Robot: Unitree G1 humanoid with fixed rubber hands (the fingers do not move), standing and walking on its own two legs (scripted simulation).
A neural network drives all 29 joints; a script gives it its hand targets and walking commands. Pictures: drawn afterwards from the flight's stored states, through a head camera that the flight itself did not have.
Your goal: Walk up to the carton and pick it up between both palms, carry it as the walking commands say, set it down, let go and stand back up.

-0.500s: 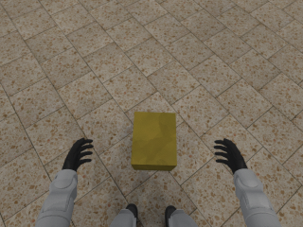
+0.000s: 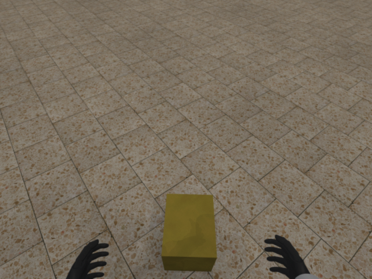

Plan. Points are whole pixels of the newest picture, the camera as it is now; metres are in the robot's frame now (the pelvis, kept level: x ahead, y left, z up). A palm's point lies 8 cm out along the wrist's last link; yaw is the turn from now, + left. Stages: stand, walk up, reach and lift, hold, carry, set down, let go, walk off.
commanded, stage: let go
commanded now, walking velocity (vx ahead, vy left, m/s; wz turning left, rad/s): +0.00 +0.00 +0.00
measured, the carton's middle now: (188, 232) +0.46 -0.02 -0.65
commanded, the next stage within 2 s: stand in 0.16 s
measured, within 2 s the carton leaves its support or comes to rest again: neither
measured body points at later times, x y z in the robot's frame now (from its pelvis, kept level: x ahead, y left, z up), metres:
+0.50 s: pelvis +0.04 +0.00 -0.01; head +0.03 +0.00 +0.44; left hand +0.14 +0.26 -0.12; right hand +0.13 -0.28 -0.12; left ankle -0.01 +0.12 -0.74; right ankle -0.02 -0.12 -0.74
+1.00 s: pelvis +0.05 +0.00 -0.01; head +0.05 +0.00 +0.44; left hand +0.08 +0.26 -0.15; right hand +0.07 -0.26 -0.15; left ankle -0.01 +0.12 -0.74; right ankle -0.02 -0.12 -0.74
